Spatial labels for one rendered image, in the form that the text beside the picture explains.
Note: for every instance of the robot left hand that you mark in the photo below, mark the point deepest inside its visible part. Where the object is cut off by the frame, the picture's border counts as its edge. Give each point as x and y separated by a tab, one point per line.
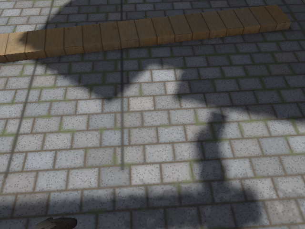
60	223

